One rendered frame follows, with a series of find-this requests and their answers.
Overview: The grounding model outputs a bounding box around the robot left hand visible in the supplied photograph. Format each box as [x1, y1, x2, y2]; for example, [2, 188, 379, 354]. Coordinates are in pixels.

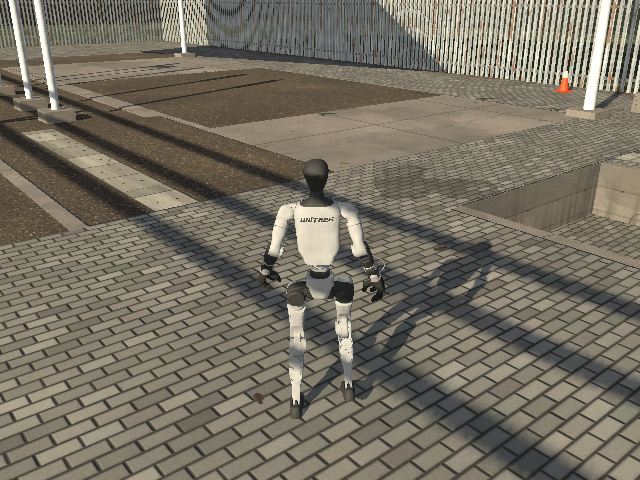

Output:
[258, 271, 281, 290]

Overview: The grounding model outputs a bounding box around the robot right hand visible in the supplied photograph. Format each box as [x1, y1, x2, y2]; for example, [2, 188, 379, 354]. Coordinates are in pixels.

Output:
[362, 276, 385, 302]

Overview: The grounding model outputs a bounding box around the right robot foot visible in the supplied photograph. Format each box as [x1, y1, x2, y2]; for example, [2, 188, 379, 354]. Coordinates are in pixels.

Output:
[340, 381, 355, 402]

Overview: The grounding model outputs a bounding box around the robot right upper arm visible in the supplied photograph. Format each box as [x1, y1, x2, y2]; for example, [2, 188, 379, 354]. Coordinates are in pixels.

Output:
[338, 201, 368, 257]

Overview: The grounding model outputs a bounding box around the left robot forearm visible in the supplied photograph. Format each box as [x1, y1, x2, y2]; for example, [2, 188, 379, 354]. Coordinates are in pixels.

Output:
[260, 242, 278, 275]

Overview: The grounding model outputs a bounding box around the right robot forearm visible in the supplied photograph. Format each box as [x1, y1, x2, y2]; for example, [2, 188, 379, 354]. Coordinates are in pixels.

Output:
[358, 241, 381, 282]

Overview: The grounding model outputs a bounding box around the left robot thigh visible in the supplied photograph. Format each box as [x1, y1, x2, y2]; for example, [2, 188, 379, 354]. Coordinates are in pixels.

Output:
[286, 281, 307, 356]

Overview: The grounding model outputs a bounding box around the robot left upper arm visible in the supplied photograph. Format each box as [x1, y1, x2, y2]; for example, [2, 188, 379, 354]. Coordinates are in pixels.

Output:
[268, 202, 297, 258]

